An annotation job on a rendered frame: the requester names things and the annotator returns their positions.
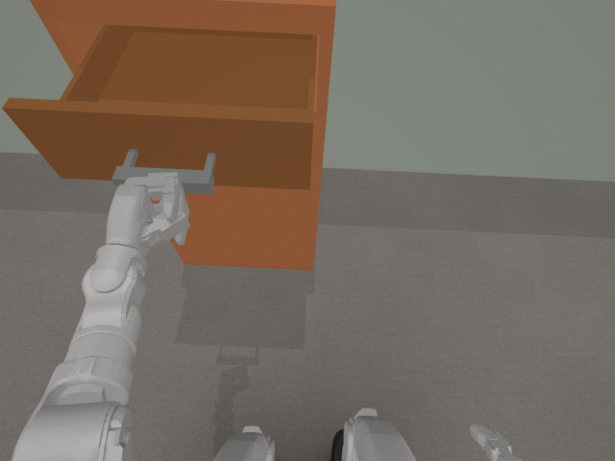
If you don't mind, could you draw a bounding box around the left robot hand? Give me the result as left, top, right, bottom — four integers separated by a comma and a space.
106, 172, 190, 257

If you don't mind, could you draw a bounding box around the handle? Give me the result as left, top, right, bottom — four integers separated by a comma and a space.
112, 149, 216, 194

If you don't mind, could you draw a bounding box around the robot left thigh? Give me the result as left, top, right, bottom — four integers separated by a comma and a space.
213, 432, 275, 461

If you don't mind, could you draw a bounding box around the cabinet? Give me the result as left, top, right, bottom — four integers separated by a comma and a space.
30, 0, 336, 271

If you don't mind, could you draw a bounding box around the robot thigh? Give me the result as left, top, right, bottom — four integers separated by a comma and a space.
213, 432, 275, 461
344, 416, 416, 461

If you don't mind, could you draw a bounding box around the left robot upper arm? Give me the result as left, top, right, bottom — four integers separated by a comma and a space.
17, 401, 133, 461

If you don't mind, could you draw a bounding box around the left robot forearm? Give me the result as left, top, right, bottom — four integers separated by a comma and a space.
12, 244, 148, 461

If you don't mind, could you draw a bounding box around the right robot hand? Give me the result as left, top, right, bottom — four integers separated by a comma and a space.
469, 424, 523, 461

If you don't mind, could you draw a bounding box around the drawer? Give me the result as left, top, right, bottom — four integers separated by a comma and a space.
2, 25, 317, 190

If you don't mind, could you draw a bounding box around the robot right thigh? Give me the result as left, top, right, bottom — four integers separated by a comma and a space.
344, 416, 416, 461

